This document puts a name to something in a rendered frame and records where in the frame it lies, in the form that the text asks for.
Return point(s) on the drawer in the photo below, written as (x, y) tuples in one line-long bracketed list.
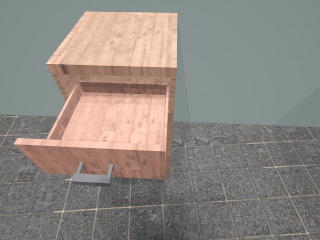
[(103, 123)]

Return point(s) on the handle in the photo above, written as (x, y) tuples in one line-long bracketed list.
[(92, 179)]

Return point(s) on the cabinet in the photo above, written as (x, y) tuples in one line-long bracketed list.
[(136, 47)]

